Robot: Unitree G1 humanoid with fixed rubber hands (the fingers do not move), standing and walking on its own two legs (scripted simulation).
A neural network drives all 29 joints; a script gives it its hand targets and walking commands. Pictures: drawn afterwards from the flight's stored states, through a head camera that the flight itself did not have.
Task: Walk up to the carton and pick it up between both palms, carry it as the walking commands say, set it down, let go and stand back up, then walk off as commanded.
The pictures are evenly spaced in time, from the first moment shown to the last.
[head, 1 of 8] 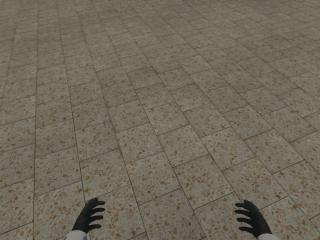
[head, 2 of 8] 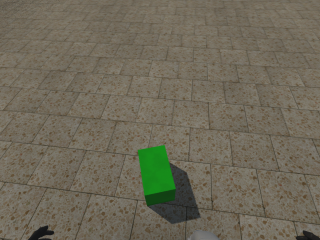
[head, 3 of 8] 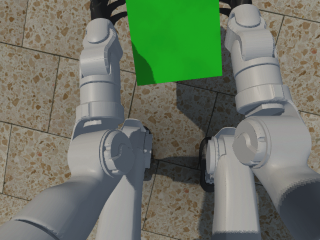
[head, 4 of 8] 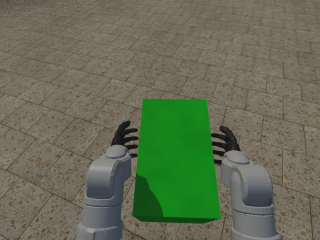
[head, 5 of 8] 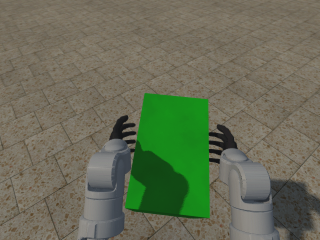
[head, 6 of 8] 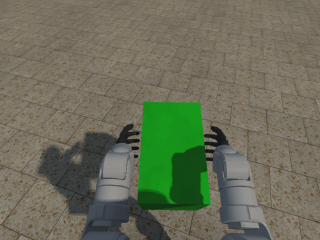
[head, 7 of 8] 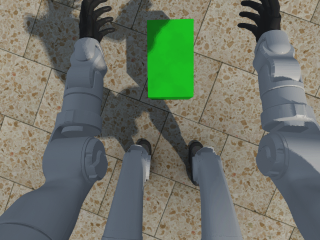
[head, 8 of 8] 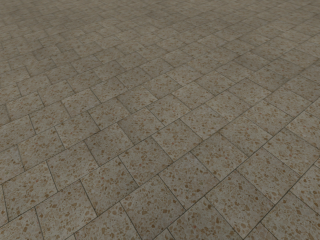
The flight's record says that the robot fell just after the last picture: no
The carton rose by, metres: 0.71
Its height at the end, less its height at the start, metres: +0.00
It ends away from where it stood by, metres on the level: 1.36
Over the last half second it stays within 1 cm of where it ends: yes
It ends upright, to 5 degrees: yes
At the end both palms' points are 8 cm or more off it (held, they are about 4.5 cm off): yes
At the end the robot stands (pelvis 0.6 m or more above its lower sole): yes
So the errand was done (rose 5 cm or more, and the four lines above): yes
